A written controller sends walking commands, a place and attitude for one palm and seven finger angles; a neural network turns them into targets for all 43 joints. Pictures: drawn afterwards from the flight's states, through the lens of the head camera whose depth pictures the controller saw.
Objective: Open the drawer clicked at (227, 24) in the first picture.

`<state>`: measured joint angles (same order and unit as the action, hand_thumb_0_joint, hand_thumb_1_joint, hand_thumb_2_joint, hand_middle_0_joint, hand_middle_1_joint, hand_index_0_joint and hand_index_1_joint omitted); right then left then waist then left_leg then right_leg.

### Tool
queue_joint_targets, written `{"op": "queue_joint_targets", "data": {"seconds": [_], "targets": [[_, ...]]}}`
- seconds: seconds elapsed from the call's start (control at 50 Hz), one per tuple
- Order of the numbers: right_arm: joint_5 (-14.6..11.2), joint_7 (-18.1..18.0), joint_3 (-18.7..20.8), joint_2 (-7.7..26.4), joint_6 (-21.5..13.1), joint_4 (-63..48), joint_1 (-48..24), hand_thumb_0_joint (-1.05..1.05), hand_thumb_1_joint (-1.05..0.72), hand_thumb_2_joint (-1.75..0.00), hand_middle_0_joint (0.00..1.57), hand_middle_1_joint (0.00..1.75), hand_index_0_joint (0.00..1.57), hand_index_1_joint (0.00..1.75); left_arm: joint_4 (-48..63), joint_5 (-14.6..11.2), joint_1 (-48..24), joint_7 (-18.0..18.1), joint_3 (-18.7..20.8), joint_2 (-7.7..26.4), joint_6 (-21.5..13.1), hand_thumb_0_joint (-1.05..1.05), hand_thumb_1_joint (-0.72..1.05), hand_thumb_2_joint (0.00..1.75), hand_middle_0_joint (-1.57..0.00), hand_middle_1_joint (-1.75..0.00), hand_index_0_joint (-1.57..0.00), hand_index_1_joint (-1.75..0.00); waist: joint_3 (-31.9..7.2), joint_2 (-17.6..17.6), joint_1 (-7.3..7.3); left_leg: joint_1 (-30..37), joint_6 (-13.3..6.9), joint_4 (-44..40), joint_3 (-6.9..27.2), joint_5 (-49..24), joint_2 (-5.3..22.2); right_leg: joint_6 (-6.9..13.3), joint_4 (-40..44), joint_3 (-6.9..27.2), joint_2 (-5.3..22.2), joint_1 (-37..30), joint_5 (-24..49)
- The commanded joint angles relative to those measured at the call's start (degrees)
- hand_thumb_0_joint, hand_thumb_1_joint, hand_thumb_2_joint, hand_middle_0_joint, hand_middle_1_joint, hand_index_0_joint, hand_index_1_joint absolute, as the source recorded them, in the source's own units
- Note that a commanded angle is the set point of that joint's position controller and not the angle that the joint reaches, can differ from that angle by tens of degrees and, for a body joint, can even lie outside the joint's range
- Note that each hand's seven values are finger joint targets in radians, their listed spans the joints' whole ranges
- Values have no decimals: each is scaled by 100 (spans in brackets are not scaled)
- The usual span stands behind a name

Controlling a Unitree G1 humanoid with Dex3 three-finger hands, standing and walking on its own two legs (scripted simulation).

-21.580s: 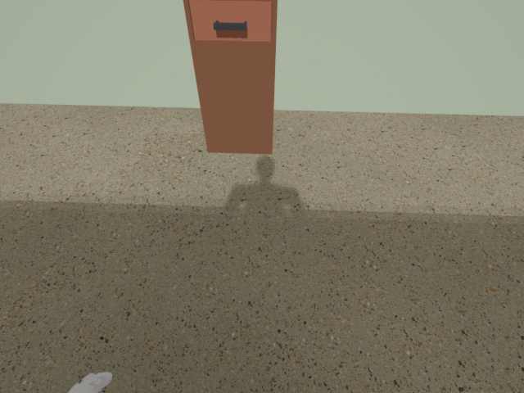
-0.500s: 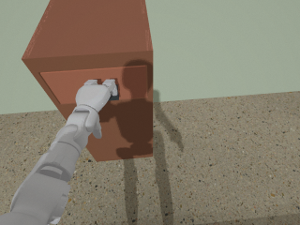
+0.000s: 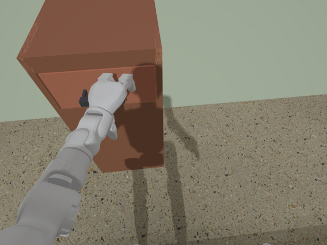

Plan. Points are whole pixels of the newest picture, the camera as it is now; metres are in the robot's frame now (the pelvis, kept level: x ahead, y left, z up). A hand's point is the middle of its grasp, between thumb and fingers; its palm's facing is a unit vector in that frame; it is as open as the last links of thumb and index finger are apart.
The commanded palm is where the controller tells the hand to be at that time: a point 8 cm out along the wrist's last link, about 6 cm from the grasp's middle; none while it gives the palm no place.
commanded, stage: lower the fingers behind the handle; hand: left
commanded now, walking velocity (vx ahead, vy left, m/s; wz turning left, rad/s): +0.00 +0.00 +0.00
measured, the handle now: (103, 95) +0.56 +0.18 -0.01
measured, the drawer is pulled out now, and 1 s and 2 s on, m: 0.00 0.00 0.00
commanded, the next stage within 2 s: lift the fingers back up to retry in 1.48 s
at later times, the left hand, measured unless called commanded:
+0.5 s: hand (102, 113) +0.47 +0.17 +0.01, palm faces -0.03 -0.11 -0.99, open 13.9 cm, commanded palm +0.45 +0.19 +0.06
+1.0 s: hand (92, 113) +0.48 +0.20 +0.00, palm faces -0.04 +0.00 -1.00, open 14.1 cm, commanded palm +0.45 +0.18 +0.02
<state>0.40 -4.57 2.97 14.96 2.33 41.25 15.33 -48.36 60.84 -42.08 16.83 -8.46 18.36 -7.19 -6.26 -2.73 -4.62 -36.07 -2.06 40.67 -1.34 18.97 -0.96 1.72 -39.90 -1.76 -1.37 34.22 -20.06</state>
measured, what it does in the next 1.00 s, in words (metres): stands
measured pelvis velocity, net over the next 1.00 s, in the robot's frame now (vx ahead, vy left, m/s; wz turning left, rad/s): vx -0.01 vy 0.01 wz -0.03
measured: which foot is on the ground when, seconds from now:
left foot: down 0.00-1.00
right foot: down 0.00-1.00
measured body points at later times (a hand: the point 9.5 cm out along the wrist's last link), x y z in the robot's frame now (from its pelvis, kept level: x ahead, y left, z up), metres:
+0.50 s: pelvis +0.01 +0.01 -0.01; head +0.09 +0.00 +0.43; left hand +0.46 +0.17 +0.06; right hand +0.03 -0.27 -0.14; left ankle +0.00 +0.10 -0.71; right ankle -0.01 -0.10 -0.71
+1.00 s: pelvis -0.01 +0.01 -0.02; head +0.08 +0.01 +0.42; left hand +0.47 +0.20 +0.06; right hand +0.00 -0.25 -0.15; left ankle +0.00 +0.10 -0.71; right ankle -0.01 -0.10 -0.71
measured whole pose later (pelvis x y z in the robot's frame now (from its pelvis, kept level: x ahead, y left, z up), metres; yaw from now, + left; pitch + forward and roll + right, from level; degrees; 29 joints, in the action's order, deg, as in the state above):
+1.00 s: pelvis -0.01 +0.01 -0.02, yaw -2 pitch +20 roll -2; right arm 0.7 -1.9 2.5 13.6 2.8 41.4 21.1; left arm -62.2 61.2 -47.8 20.7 -6.7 23.2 3.1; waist -9.5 -3.2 -5.7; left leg -47.0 -3.1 49.1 -2.3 22.0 -0.1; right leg 0.8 -46.9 -0.9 -2.0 44.9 -21.9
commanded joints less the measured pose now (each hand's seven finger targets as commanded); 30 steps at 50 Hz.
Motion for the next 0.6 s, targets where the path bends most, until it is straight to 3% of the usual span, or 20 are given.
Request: {"op": "queue_joint_targets", "data": {"seconds": [0.0,0.06,0.08,0.12,0.16,0.2,0.22,0.26,0.28,0.3,0.32,0.34,0.38,0.42,0.46,0.48,0.52,0.58], "targets": [[39,154,83,592,-31,-395,204,0,-90,-90,20,30,20,30,190,146,-2315,1433,1266,2043,999,0,-50,30,-30,-120,-30,-120,-2098,159,298,611,80,-128,-19,-1773,-165,86,120,102,-132,-756,1818],[21,265,89,667,96,-330,239,0,-90,-90,20,30,20,30,-628,297,-2645,1623,710,1673,2092,0,-50,30,-30,-120,-30,-120,-2367,134,122,644,98,-182,-187,-1644,-97,30,218,111,-148,-747,1810],[-21,286,86,697,152,-298,233,0,-90,-90,20,30,20,30,-856,312,-2734,1558,696,1761,2449,0,-50,30,-30,-120,-30,-120,-2556,227,118,674,92,-221,-211,-1664,-87,3,252,147,-157,-946,1904],[-127,266,127,734,260,-335,346,0,-90,-90,20,30,20,30,-1020,20,-3038,1128,567,1652,2804,0,-50,30,-30,-120,-30,-120,-2846,584,-70,799,18,-265,-218,-1651,-104,-96,411,218,-155,-1336,2217],[-165,161,168,790,253,-373,375,0,-90,-90,20,30,20,30,-775,-384,-3326,502,336,1414,2658,0,-50,30,-30,-120,-30,-120,-2998,886,-306,945,-73,-276,-194,-1678,-113,-197,545,290,-86,-1708,2670],[-142,40,206,819,159,-359,454,0,-90,-90,20,30,20,30,-286,-576,-3492,-163,-49,1029,2075,0,-50,30,-30,-120,-30,-120,-2826,845,-563,1225,-136,-260,-78,-1732,-95,-209,626,303,-55,-1538,2763],[-112,-21,219,822,86,-317,551,0,-90,-90,20,30,20,30,-117,-559,-3327,-412,-135,952,1691,0,-50,30,-30,-120,-30,-120,-2653,625,-564,1365,-157,-238,-28,-1773,-81,-187,618,283,-60,-1284,2634],[-54,-77,222,793,-24,-238,693,0,-90,-90,20,30,20,30,157,-334,-2995,-553,-70,1043,1023,0,-50,30,-30,-120,-30,-120,-2539,200,-453,1608,-147,-140,89,-1907,-56,-128,532,283,-110,-793,2345],[-37,-88,224,763,-51,-207,784,0,-90,-90,20,30,20,30,290,-232,-2908,-525,-69,1028,743,0,-50,30,-30,-120,-30,-120,-2407,41,-424,1704,-119,-115,162,-1963,-34,-80,488,226,-148,-487,2114],[-15,-62,259,727,-88,-152,853,0,-90,-90,20,30,20,30,367,-180,-2928,-482,-324,696,560,0,-50,30,-30,-120,-30,-120,-2294,-120,-477,1877,-94,-50,185,-2123,-12,-44,464,185,-178,-184,2001],[12,-32,283,678,-122,-108,933,0,-90,-90,20,30,20,30,290,-156,-2687,-434,-391,466,356,0,-50,30,-30,-120,-30,-120,-2024,-122,-437,1784,-73,28,209,-2151,13,-22,410,134,-191,78,1858],[34,10,319,691,-114,-88,970,0,-90,-90,20,30,20,30,327,-140,-2399,-352,-141,611,129,0,-50,30,-30,-120,-30,-120,-1786,-64,-379,1614,-50,126,234,-2086,29,11,340,122,-211,295,1762],[32,85,315,703,-85,-110,1019,0,-90,-90,20,30,20,30,95,-90,-1996,-12,497,1193,-49,0,-50,30,-30,-120,-30,-120,-1913,75,-153,1199,-12,218,249,-2029,3,59,139,130,-208,184,1783],[55,175,320,671,-91,-157,1050,0,-90,-90,20,30,20,30,111,-2,-2023,470,887,1480,-24,0,-50,30,-30,-120,-30,-120,-2172,81,-1,908,8,285,195,-2157,-24,73,-51,114,-208,29,1967],[97,273,311,669,-105,-155,968,0,-90,-90,20,30,20,30,106,187,-2315,1045,1068,1606,197,0,-50,30,-30,-120,-30,-120,-2260,-46,8,657,33,385,175,-2146,-19,99,-233,63,-222,197,1896],[127,317,312,700,-100,-144,921,0,-90,-90,20,30,20,30,100,288,-2476,1315,1268,1856,386,0,-50,30,-30,-120,-30,-120,-2392,-120,23,580,49,438,169,-2126,-7,106,-330,56,-227,239,1839],[146,381,317,707,-76,-103,880,0,-90,-90,20,30,20,30,-244,439,-2658,1617,1031,1654,928,0,-50,30,-30,-120,-30,-120,-2443,-137,-117,534,61,486,145,-2095,-13,95,-350,20,-241,326,1796],[104,445,335,743,-8,-104,857,0,-90,-90,20,30,20,30,-482,402,-3035,1674,716,1414,1626,0,-50,30,-30,-120,-30,-120,-2809,-138,-254,864,77,432,109,-2063,1,48,-229,14,-274,216,1763]]}}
